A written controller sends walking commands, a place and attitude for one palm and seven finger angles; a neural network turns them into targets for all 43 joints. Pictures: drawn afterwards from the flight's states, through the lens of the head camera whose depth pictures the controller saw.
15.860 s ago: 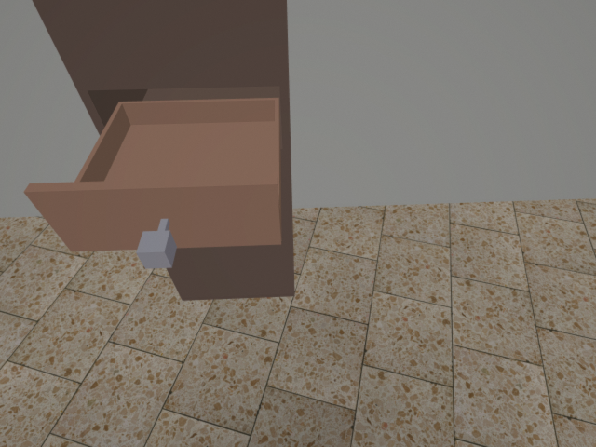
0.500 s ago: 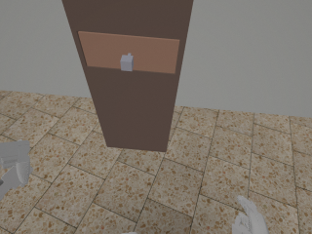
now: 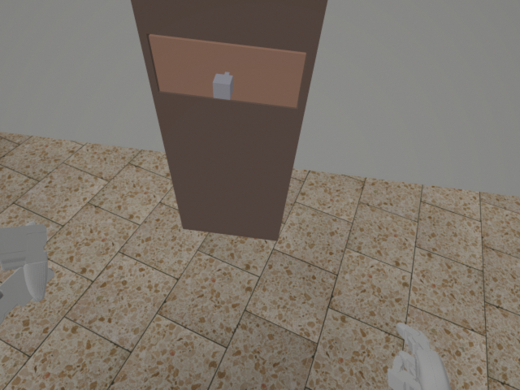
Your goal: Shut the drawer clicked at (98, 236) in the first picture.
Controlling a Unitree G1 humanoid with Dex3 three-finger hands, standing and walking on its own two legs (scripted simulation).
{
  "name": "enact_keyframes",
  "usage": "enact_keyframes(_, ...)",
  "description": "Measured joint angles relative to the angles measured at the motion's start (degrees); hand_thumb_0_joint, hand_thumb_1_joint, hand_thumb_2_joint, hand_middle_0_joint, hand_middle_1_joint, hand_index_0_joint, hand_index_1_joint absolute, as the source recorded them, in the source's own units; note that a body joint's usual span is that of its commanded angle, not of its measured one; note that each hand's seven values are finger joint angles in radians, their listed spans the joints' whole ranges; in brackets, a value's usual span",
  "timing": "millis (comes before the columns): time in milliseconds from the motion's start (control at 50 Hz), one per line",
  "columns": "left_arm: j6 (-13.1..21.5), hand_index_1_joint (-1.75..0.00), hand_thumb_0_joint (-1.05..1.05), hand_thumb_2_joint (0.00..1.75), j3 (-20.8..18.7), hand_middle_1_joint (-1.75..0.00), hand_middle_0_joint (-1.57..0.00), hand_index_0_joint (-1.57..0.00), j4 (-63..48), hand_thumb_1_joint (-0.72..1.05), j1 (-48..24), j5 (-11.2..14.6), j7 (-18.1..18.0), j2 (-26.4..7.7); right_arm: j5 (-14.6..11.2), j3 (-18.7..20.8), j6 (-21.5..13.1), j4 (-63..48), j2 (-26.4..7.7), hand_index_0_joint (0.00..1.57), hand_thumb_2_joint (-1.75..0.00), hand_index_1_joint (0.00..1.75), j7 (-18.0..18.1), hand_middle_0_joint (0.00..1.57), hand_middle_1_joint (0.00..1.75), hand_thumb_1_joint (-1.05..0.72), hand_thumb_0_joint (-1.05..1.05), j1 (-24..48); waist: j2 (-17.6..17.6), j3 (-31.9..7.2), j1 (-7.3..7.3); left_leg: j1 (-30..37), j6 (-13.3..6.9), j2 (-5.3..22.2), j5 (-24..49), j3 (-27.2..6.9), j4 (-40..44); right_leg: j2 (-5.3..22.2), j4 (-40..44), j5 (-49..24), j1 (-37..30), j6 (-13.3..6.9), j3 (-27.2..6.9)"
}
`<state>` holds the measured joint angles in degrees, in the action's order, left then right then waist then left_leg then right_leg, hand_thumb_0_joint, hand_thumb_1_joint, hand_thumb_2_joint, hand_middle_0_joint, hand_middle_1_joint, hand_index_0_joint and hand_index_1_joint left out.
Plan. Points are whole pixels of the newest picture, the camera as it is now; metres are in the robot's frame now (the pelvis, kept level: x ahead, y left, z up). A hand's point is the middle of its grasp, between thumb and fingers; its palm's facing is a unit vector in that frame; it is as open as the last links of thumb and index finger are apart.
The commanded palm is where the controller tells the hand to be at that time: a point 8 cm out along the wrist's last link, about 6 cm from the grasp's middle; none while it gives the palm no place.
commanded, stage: stop stepping back and stand still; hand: left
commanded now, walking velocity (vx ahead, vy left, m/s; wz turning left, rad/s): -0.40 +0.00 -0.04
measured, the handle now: (224, 82) +0.80 +0.13 +0.03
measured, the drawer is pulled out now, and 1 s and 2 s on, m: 0.00 0.00 0.00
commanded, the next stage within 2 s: let the arm hang, fingers relaxed in 0.78 s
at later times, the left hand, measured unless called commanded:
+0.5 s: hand (8, 374) +0.12 +0.23 +0.16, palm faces +0.33 -0.84 -0.44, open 3.2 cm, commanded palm +0.06 +0.27 +0.19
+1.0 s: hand (64, 377) +0.14 +0.26 +0.01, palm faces +0.12 -0.89 -0.44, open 3.1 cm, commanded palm none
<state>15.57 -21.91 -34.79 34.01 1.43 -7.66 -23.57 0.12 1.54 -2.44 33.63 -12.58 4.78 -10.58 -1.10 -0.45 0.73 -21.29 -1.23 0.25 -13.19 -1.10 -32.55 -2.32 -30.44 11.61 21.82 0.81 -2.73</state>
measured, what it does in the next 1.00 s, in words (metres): steps on the spot: right foot, then left foot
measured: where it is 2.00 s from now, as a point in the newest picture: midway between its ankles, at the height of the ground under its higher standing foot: outside the picture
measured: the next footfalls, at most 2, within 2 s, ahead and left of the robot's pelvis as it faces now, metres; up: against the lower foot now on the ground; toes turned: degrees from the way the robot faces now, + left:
right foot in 0.22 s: -0.03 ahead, -0.11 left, +0.00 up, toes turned -3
left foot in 0.40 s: -0.01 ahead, +0.10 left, +0.00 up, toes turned -3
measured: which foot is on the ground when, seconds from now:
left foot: down 0.00-0.24, up 0.26-0.38, down 0.40-1.00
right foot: down 0.00-0.00, up 0.02-0.20, down 0.22-1.00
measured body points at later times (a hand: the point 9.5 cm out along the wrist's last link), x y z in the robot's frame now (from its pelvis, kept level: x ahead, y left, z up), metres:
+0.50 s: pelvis -0.08 +0.00 +0.01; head -0.10 +0.01 +0.46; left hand +0.09 +0.27 +0.19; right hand +0.03 -0.27 -0.08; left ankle -0.05 +0.11 -0.73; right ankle -0.07 -0.11 -0.73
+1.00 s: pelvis -0.08 +0.02 +0.00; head -0.08 +0.01 +0.45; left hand +0.13 +0.30 +0.03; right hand +0.08 -0.23 -0.10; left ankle -0.05 +0.11 -0.73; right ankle -0.07 -0.11 -0.73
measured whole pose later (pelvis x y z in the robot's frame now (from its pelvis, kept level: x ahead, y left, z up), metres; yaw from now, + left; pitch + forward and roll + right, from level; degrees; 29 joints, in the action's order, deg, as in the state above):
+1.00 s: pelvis -0.08 +0.02 +0.00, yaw -1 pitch +0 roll -1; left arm 3.0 -8.0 9.0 17.3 -2.0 -1.8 -19.9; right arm 0.2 0.3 -4.2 44.8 -14.4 0.0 -7.4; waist 2.3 -0.8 -0.4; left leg -18.8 -2.8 -2.7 -14.1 -0.2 -32.8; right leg 1.2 -32.1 15.3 16.9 0.8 1.2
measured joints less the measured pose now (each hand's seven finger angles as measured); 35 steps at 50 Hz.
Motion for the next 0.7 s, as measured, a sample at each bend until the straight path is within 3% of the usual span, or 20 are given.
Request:
enact_keyframes(60, 0.20, -1.60, 0.01, 0.90, -0.71, -1.60, -1.41, -1.41, 1.84, 0.89, -2.07, 0.08, 0.52, -1.54, 0.15, 0.52, -1.54, 1.05, 1.46, 0.20, -0.90, 0.30, -0.09, 0.20, 0.30, -0.91, 0.01, 0.95, -2.29, 2.13, -0.02, -0.73, -0.46, -1.71, 0.87, 1.07, 0.49, 0.22, -9.75, 7.93, 3.62, 0.27, -1.60)
enact_keyframes(120, -0.93, -1.60, 0.01, 0.90, -1.09, -1.60, -1.40, -1.41, 1.17, 0.89, -0.03, 0.68, 0.56, -1.57, 0.61, -0.16, -4.20, 1.08, 2.71, 0.20, -0.90, 0.30, -1.17, 0.20, 0.30, -0.91, 0.01, 0.42, -1.45, 2.43, -0.06, -0.80, -0.24, -0.47, 2.88, 1.46, 2.59, -1.38, -16.80, 13.35, 4.25, 0.19, -0.31)
enact_keyframes(160, -1.56, -1.60, 0.01, 0.90, -0.91, -1.60, -1.40, -1.41, -0.56, 0.89, 2.24, 0.89, 0.40, -1.26, 0.41, -0.81, -5.32, 0.74, 3.30, 0.20, -0.90, 0.30, -2.03, 0.20, 0.30, -0.91, 0.01, -0.31, -0.76, 2.38, -0.39, -0.64, 0.12, 0.63, 4.16, 2.05, 3.70, -1.15, -14.20, 13.59, 1.62, 0.27, 1.44)
enact_keyframes(200, -1.83, -1.60, 0.01, 0.90, -0.82, -1.60, -1.40, -1.41, -2.24, 0.89, 4.48, 0.87, 0.25, -1.45, 0.19, -1.70, -5.76, 0.12, 3.59, 0.20, -0.90, 0.30, -2.36, 0.20, 0.30, -0.91, 0.01, -1.29, -0.39, 1.95, -0.58, -1.09, 0.60, 1.30, 4.59, 2.68, 3.38, -0.23, -6.51, 11.52, -3.25, 0.22, 2.77)
enact_keyframes(240, -1.82, -1.60, 0.01, 0.90, -0.76, -1.60, -1.40, -1.41, -2.73, 0.89, 5.33, 0.52, 0.25, -1.65, 0.14, -2.31, -5.26, -0.13, 3.56, 0.21, -0.90, 0.30, -2.23, 0.20, 0.30, -0.90, 0.01, -1.64, -0.20, 1.64, -0.93, -2.66, 1.05, 1.53, 2.24, 3.13, 0.75, 0.11, 0.16, 6.67, -5.95, -1.21, 2.60)
enact_keyframes(320, -2.75, -1.60, 0.01, 0.90, 1.24, -1.60, -1.41, -1.41, 0.09, 0.89, 3.14, 0.20, -0.10, -0.08, 0.14, -2.14, -3.41, 2.67, 2.27, 0.21, -0.90, 0.30, -1.27, 0.20, 0.30, -0.90, 0.01, -2.53, 0.84, 0.53, -0.73, -3.26, 1.11, 0.13, -5.14, 1.59, -8.01, -0.10, 1.27, 2.63, -6.26, -3.05, 2.76)
enact_keyframes(380, -3.26, -1.60, 0.01, 0.90, 1.52, -1.60, -1.41, -1.41, 2.39, 0.89, 2.42, 0.07, -0.92, 1.43, -0.04, -1.87, -3.04, 3.57, 0.93, 0.21, -0.90, 0.30, -0.22, 0.20, 0.30, -0.90, 0.01, -4.59, 1.00, -1.70, 0.30, 2.26, -0.03, 0.21, -6.07, 1.65, -2.30, 0.27, 1.29, 2.70, -6.28, -2.55, 3.32)
enact_keyframes(420, -3.18, -1.60, 0.01, 0.90, 1.77, -1.60, -1.41, -1.41, 3.76, 0.89, 1.40, -0.13, -1.24, 2.10, -0.07, -1.27, -3.51, 4.00, -0.05, 0.21, -0.90, 0.30, 0.45, 0.20, 0.30, -0.90, 0.01, -5.14, 1.44, -1.78, 1.12, 4.12, -0.32, 0.34, -2.24, 0.84, 1.58, 0.39, 0.25, 3.03, -6.02, -2.10, 4.22)
enact_keyframes(520, -3.20, -1.60, 0.01, 0.90, 1.57, -1.60, -1.41, -1.41, 5.42, 0.89, 2.45, -1.06, -1.21, 2.26, -0.14, -1.25, -4.49, 3.94, -0.31, 0.20, -0.90, 0.30, 0.94, 0.20, 0.30, -0.91, 0.02, -5.87, 0.03, -1.74, 1.22, 5.84, -0.02, -0.49, 0.18, 1.87, 3.30, 1.23, 0.27, 4.62, -6.97, -1.50, 3.13)
enact_keyframes(580, -2.67, -1.60, 0.01, 0.90, 1.50, -1.60, -1.41, -1.41, 5.21, 0.89, 2.46, -1.48, -1.13, 1.62, -0.06, -1.41, -5.33, 3.36, 0.10, 0.20, -0.90, 0.30, 0.67, 0.20, 0.30, -0.91, 0.02, -5.97, -0.15, -1.28, 1.09, 6.00, 0.23, -0.60, 0.53, 1.58, 3.36, 1.32, 1.37, 1.54, -7.56, -1.71, 3.38)
enact_keyframes(700, -1.42, -1.60, 0.01, 0.90, 2.67, -1.60, -1.41, -1.41, 5.06, 0.89, 1.66, -1.14, -0.71, 2.81, 0.14, -1.39, -5.33, 3.78, 0.05, 0.20, -0.90, 0.30, -0.37, 0.20, 0.30, -0.91, 0.01, -4.41, 1.77, -1.10, -0.10, 4.18, 0.09, 0.59, -1.05, 0.51, 0.31, -0.13, 2.77, 1.25, -7.91, -2.12, 4.09)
